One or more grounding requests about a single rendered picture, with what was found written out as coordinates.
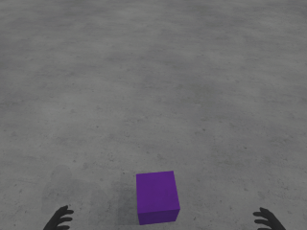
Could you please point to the carton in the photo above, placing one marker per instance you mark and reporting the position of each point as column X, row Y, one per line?
column 157, row 199

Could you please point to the left robot hand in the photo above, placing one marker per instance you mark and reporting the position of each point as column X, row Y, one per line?
column 57, row 219

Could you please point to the right robot hand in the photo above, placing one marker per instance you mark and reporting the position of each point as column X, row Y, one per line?
column 271, row 221

